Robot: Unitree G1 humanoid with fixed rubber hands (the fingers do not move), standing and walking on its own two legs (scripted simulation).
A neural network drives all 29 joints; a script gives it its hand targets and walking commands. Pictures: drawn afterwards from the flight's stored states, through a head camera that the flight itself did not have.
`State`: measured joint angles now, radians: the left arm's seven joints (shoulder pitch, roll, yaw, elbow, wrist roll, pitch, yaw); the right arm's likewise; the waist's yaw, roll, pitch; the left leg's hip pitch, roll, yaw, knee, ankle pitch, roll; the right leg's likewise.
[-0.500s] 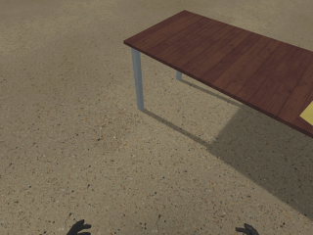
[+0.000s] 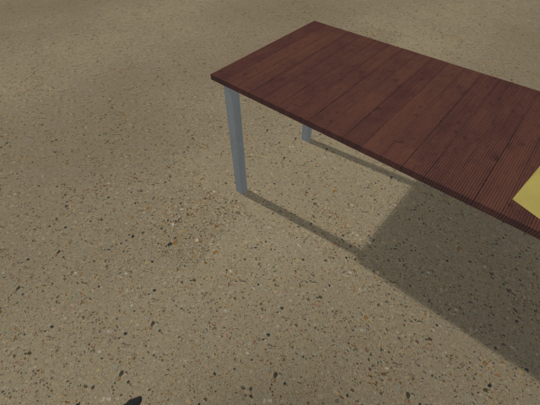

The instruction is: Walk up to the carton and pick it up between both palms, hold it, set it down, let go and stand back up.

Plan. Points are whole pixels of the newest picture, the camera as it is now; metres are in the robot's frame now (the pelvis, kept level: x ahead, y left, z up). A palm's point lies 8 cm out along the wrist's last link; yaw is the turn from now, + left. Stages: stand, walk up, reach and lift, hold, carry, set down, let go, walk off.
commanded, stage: stand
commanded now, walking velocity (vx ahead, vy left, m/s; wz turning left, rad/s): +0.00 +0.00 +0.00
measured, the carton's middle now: out of the picture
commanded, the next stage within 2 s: walk up in 1.22 s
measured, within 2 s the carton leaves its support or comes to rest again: neither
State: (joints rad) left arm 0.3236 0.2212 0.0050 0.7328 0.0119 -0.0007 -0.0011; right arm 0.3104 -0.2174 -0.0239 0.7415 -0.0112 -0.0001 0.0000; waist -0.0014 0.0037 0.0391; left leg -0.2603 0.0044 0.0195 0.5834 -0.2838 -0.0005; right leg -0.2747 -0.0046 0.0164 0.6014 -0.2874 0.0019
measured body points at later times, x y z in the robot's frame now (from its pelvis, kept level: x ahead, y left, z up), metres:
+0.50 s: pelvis +0.01 +0.00 +0.00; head +0.02 +0.00 +0.45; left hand +0.09 +0.25 -0.12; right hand +0.08 -0.25 -0.13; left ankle +0.02 +0.12 -0.73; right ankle +0.02 -0.12 -0.73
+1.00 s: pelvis +0.01 +0.01 +0.01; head +0.02 +0.01 +0.46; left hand +0.08 +0.26 -0.13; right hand +0.07 -0.25 -0.13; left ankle +0.02 +0.12 -0.73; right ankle +0.02 -0.12 -0.73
